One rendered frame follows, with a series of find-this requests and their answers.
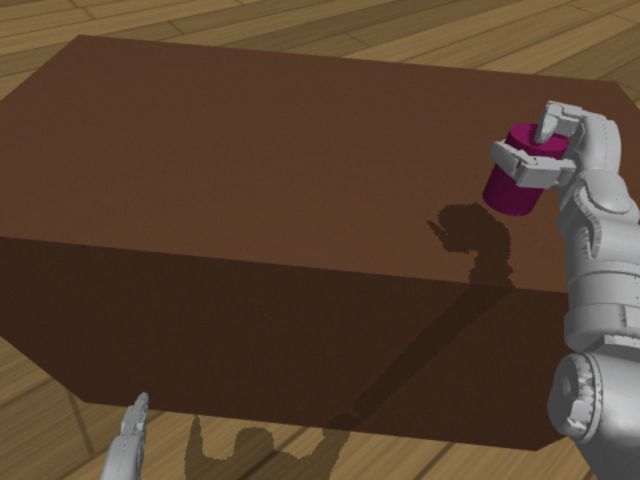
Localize left robot hand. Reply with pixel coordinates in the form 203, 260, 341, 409
99, 392, 149, 480

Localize right robot hand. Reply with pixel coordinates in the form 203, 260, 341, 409
489, 101, 621, 196

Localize can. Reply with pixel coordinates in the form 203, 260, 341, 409
482, 123, 569, 216

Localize right robot arm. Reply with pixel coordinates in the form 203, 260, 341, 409
547, 169, 640, 480

